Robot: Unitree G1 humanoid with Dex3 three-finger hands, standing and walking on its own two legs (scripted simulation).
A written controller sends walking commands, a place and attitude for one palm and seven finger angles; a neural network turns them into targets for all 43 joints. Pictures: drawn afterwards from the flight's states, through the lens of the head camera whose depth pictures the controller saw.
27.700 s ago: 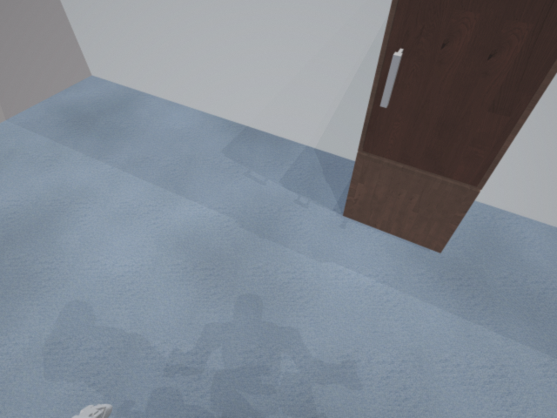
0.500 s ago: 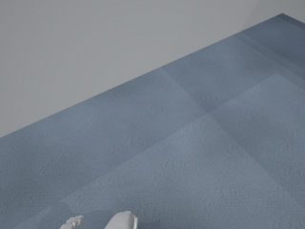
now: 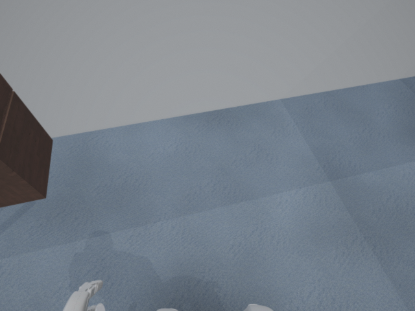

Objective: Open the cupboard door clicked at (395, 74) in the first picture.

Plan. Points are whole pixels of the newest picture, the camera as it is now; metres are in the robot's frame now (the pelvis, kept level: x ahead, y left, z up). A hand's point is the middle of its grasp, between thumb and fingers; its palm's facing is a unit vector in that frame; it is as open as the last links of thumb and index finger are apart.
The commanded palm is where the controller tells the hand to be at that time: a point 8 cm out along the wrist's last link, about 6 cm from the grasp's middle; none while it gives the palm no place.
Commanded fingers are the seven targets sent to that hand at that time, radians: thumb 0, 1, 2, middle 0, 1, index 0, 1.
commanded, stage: turn to face it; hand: left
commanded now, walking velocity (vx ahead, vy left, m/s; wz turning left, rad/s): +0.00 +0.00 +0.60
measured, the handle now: out of the picture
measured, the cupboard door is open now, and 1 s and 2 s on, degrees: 43 43 43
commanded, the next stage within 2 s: take the last steps up to it in 1.54 s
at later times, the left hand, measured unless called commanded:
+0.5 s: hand out of the picture +0.00 +0.23 -0.19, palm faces +0.33 -0.91 -0.24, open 7.4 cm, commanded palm none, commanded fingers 0.00 0.90 0.90 -0.20 -0.30 -0.20 -0.30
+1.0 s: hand out of the picture -0.01 +0.17 -0.16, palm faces +0.58 -0.78 -0.23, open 7.4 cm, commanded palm none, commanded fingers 0.00 0.90 0.90 -0.20 -0.30 -0.20 -0.30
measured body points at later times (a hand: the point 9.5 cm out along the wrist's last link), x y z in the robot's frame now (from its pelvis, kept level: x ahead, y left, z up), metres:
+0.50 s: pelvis +0.01 +0.00 -0.01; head +0.06 +0.05 +0.44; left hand -0.02 +0.27 -0.17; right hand +0.20 -0.21 -0.13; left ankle -0.01 +0.10 -0.74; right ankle +0.01 -0.16 -0.67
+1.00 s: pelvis +0.03 -0.03 +0.00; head +0.08 +0.00 +0.45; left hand -0.04 +0.21 -0.14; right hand +0.26 -0.20 -0.14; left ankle -0.04 +0.06 -0.70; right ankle +0.08 -0.15 -0.74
